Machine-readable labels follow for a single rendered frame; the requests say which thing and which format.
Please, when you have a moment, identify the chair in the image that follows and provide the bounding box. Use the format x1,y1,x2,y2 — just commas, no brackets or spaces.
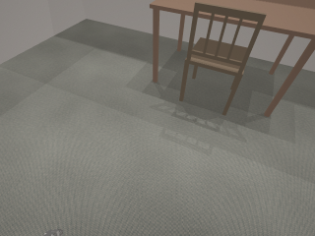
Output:
179,1,267,116

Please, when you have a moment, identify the table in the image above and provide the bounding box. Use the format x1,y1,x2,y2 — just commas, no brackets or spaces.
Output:
150,0,315,117

